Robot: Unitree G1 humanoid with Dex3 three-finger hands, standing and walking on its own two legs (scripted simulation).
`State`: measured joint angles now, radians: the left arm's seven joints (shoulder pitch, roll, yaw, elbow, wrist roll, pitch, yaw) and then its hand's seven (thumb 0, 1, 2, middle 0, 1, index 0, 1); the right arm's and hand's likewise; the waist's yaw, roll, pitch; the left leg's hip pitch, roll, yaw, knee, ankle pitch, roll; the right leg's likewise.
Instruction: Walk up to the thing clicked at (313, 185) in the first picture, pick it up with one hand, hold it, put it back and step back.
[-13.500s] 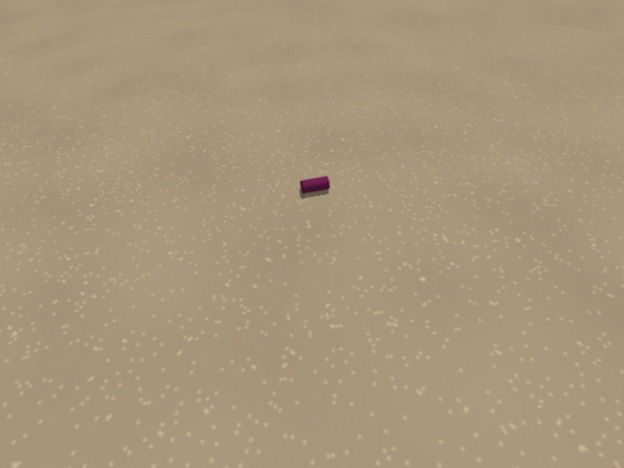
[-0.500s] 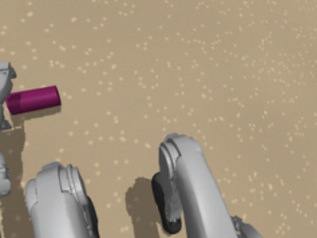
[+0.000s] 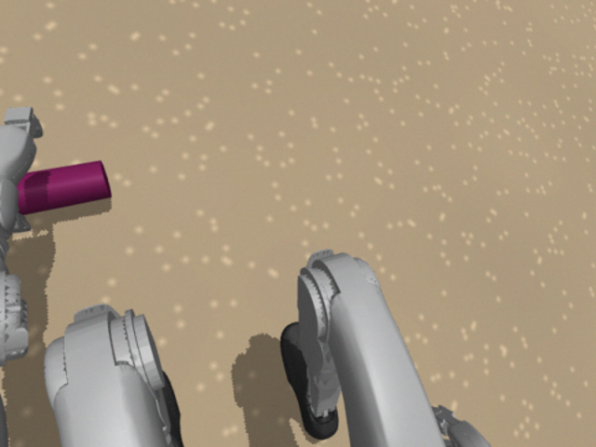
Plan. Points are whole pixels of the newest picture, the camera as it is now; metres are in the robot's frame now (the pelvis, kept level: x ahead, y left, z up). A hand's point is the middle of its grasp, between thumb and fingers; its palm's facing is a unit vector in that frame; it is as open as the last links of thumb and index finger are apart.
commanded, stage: approach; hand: left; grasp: from above
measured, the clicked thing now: (61, 187) +0.52 +0.26 -0.29
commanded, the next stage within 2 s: close in in 0.42 s
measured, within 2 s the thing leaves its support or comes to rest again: neither
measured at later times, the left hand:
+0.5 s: hand (25, 175) +0.50 +0.27 -0.17, palm faces -0.47 -0.06 -0.88, open 13.9 cm
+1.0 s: hand (40, 184) +0.50 +0.26 -0.20, palm faces -0.48 -0.06 -0.88, open 13.4 cm
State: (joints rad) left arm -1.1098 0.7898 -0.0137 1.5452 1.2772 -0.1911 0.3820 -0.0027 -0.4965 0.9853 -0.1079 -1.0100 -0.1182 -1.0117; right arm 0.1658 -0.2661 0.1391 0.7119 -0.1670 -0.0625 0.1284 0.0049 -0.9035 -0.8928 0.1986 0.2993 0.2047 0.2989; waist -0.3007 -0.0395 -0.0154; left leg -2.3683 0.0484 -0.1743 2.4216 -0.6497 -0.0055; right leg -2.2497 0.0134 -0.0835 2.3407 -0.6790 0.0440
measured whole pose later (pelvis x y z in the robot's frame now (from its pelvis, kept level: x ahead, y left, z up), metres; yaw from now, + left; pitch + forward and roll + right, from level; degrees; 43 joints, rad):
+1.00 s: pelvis +0.00 +0.00 -0.01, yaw -1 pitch +32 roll -10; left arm -1.16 0.83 0.02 1.65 1.28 -0.15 0.43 0.00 -0.43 0.98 -0.08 -1.09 -0.13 -1.06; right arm 0.18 -0.28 0.20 0.66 -0.19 -0.09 0.14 0.00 -0.90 -0.89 0.20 0.30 0.20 0.30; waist -0.36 -0.06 0.05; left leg -2.38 0.05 -0.20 2.45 -0.66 -0.02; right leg -2.26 0.03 -0.10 2.36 -0.68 0.04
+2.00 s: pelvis +0.01 +0.01 -0.02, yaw -5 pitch +29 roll -13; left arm -1.15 0.96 0.04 1.74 1.27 -0.16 0.57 0.00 -0.48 1.00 -0.09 -1.04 -0.10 -1.04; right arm 0.12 -0.33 0.30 0.64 -0.26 -0.21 0.23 0.00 -0.91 -0.90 0.20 0.30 0.20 0.30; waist -0.41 -0.13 0.16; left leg -2.37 0.06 -0.27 2.53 -0.71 -0.01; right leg -2.23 0.06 -0.15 2.38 -0.69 0.06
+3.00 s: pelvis +0.00 +0.01 -0.01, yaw -6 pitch +29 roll -14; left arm -1.15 0.98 0.03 1.73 1.25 -0.16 0.57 0.00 -0.22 0.82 -0.28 -0.89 -0.29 -0.88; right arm 0.12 -0.34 0.32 0.62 -0.25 -0.22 0.23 0.00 -0.90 -0.90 0.20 0.30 0.20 0.30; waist -0.42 -0.14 0.18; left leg -2.35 0.07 -0.28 2.52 -0.70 -0.01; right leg -2.22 0.07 -0.16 2.36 -0.67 0.07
